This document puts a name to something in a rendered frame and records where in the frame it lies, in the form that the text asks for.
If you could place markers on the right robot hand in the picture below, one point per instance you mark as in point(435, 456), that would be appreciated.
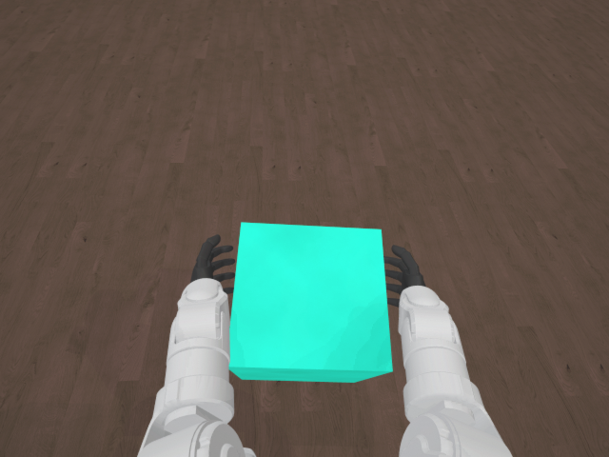
point(410, 275)

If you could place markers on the right robot forearm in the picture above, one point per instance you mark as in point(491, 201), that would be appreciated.
point(437, 379)

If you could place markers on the carton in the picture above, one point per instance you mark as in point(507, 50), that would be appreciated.
point(309, 304)

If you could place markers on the robot left upper arm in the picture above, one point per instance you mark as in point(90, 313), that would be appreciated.
point(210, 438)

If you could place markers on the left robot hand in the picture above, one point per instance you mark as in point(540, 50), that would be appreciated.
point(204, 268)

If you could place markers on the robot right upper arm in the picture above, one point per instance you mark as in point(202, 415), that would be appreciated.
point(434, 434)

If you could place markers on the left robot forearm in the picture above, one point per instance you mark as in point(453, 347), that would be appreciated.
point(197, 384)

